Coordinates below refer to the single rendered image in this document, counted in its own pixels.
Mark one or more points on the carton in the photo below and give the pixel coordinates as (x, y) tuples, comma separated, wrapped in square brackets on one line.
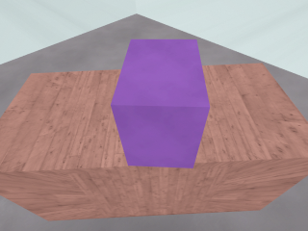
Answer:
[(161, 103)]

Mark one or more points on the pedestal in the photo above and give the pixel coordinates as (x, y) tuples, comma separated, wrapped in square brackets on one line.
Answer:
[(61, 156)]

